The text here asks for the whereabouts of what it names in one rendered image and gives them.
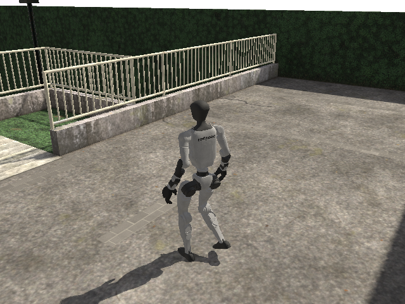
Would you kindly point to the robot right upper arm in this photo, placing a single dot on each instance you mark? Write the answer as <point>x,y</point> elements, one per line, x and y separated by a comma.
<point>220,135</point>

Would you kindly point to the robot left hand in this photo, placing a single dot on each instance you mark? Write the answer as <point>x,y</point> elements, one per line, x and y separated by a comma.
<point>167,193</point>

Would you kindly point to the robot right foot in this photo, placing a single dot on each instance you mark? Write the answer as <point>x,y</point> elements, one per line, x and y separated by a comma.
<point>224,245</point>

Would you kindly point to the robot right hand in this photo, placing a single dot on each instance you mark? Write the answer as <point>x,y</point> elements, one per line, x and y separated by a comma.
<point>223,173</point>

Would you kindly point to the left robot shin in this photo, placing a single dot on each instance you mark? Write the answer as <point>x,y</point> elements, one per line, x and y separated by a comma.
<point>185,232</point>

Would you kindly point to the left robot forearm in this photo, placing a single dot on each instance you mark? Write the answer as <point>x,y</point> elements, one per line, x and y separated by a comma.
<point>179,171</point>

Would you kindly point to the robot left upper arm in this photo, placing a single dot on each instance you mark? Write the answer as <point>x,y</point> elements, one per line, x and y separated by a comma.
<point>184,139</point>

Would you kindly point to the right robot forearm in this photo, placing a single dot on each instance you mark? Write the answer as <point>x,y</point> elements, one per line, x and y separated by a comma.
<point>224,162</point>

